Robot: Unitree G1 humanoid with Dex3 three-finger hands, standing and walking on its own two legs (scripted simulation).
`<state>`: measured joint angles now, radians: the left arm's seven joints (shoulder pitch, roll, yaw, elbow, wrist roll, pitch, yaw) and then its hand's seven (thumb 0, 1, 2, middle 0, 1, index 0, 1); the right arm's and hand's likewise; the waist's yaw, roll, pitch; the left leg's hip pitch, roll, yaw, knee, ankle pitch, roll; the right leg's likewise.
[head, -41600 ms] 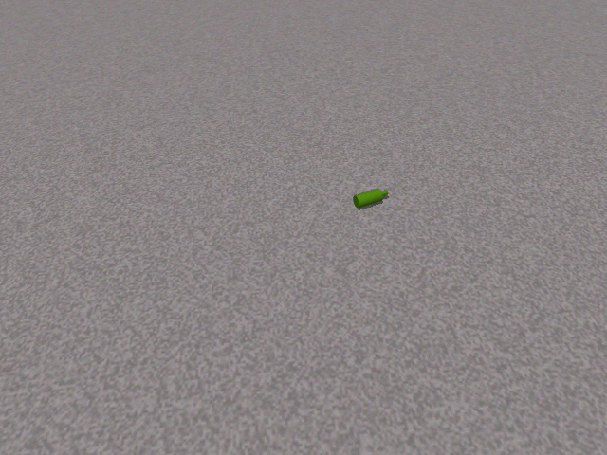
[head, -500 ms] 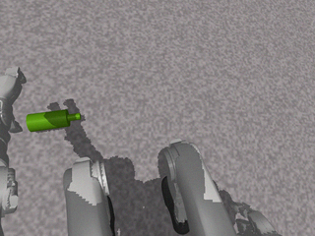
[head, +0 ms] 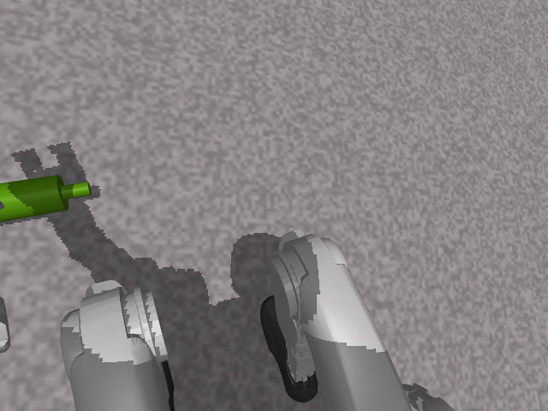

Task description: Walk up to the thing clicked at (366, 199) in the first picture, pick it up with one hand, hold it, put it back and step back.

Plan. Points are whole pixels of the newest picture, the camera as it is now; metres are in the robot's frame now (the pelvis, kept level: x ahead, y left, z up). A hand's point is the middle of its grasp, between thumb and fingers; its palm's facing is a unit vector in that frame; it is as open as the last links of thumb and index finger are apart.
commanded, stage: home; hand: left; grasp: from above
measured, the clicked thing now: (35, 197) +0.49 +0.28 -0.29
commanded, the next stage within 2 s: none
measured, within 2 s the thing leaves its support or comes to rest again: neither
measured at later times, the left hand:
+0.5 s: hand out of the picture +0.35 +0.27 +0.05, palm faces -0.19 -0.72 -0.67, open 7.7 cm
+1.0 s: hand out of the picture +0.25 +0.23 +0.26, palm faces +0.20 -0.95 -0.24, open 7.4 cm
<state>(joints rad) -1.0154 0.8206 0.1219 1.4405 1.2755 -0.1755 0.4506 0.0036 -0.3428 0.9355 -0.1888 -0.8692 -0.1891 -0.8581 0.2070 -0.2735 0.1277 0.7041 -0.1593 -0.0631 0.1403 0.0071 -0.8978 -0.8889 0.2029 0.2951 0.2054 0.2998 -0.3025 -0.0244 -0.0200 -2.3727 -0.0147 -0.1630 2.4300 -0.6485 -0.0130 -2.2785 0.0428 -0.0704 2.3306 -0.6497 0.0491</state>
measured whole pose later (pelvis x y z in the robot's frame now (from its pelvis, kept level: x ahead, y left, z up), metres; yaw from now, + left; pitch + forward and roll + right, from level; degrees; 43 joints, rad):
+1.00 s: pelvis +0.06 +0.00 +0.34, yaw +9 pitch +19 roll -4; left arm 0.22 0.25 0.07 0.10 -0.04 0.40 0.08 0.01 0.90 0.90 -0.20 -0.30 -0.21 -0.30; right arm 0.23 -0.20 0.06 0.55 0.04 -0.12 -0.13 0.01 -0.91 -0.89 0.21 0.30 0.21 0.30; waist -0.07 0.03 -0.18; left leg -1.07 0.02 -0.08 1.29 -0.55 -0.01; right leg -1.01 0.01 -0.04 1.22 -0.54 0.03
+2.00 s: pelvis +0.08 +0.00 +0.39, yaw +10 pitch +9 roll -2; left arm 0.49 0.22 0.03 -0.12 -0.05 0.46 0.02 0.02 0.90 0.90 -0.20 -0.30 -0.20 -0.30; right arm 0.31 -0.22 0.03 0.55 0.01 -0.25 -0.18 0.02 -0.90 -0.89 0.21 0.30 0.21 0.30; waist -0.04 0.05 -0.16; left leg -0.69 0.02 -0.07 1.01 -0.48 -0.02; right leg -0.64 0.01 -0.03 0.95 -0.47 0.01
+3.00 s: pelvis +0.09 +0.00 +0.39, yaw +10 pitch +10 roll -3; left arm 0.50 0.23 0.03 -0.14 -0.05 0.46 0.02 0.01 0.90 0.90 -0.20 -0.30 -0.20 -0.30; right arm 0.30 -0.22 0.03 0.53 0.01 -0.24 -0.18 0.02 -0.90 -0.89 0.21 0.30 0.21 0.30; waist -0.04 0.05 -0.17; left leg -0.70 0.02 -0.07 1.02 -0.50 -0.01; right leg -0.65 0.00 -0.03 0.96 -0.49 0.02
